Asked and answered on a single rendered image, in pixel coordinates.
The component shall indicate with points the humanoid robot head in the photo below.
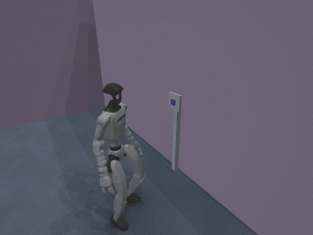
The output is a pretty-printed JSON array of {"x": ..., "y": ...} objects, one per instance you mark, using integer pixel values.
[{"x": 113, "y": 89}]

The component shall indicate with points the left robot forearm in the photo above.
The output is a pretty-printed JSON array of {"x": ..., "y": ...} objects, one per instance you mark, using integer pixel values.
[{"x": 128, "y": 134}]

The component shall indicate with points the panel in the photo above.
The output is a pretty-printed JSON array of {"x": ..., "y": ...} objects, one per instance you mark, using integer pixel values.
[{"x": 176, "y": 127}]

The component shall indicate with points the robot right hand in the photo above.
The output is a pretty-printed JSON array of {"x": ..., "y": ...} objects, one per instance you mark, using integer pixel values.
[{"x": 106, "y": 181}]

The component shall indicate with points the robot left upper arm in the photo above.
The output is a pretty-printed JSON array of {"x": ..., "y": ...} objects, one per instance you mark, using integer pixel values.
[{"x": 124, "y": 105}]

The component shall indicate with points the robot right upper arm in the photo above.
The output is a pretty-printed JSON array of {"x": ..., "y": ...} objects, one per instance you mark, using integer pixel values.
[{"x": 102, "y": 123}]

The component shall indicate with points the button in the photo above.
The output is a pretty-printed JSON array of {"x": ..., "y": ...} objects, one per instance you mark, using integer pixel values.
[{"x": 173, "y": 102}]

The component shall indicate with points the right robot forearm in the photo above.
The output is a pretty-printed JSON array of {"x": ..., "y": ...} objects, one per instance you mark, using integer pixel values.
[{"x": 101, "y": 160}]

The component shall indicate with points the robot left hand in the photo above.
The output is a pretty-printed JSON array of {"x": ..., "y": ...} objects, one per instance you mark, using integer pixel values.
[{"x": 136, "y": 144}]

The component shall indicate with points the robot torso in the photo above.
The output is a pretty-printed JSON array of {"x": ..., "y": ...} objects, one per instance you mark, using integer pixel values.
[{"x": 114, "y": 133}]

